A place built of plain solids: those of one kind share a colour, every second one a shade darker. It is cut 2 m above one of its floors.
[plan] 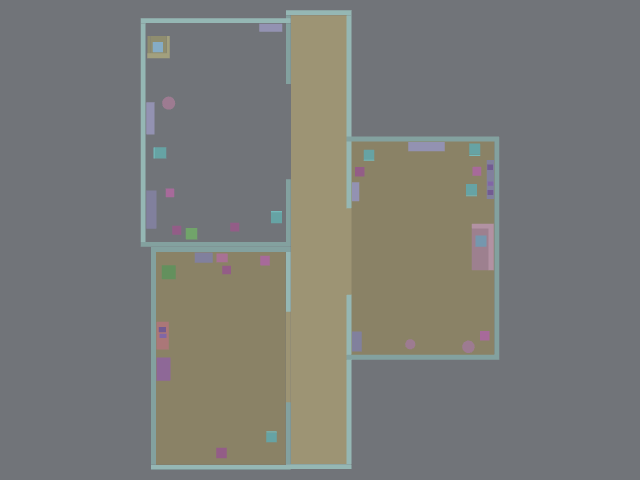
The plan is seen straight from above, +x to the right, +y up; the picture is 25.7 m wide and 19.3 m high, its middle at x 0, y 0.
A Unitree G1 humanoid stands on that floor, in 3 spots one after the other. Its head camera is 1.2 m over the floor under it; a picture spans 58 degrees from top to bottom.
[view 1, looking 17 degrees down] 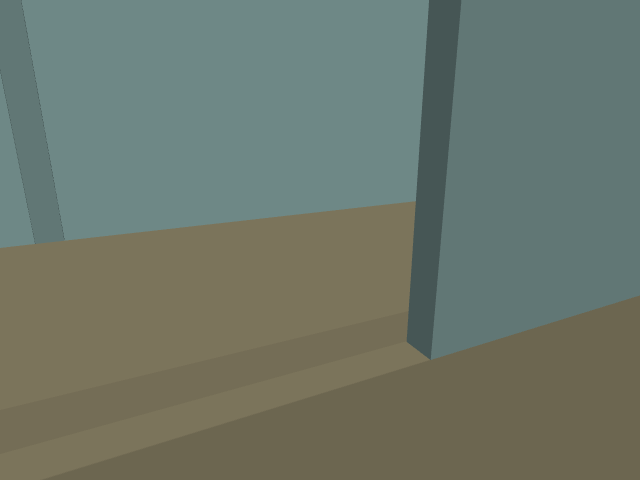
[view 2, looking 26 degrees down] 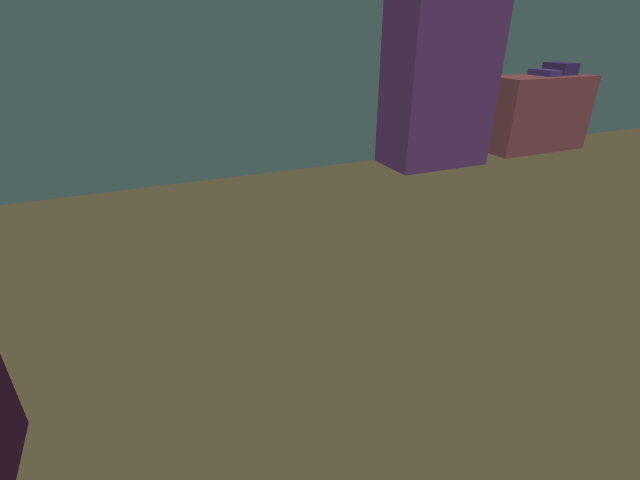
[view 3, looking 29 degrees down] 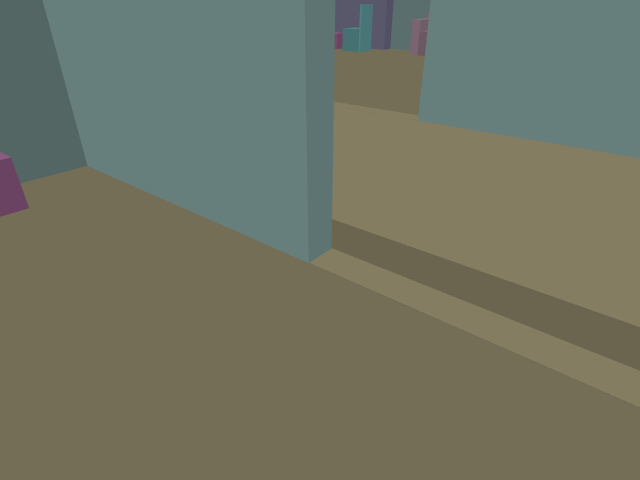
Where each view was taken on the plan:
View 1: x -2.83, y -5.20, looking -26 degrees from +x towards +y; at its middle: floor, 3.50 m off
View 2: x -2.83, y -7.85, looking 157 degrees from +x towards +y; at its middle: floor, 2.74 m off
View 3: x -2.83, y -4.14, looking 39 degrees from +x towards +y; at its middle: wall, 2.28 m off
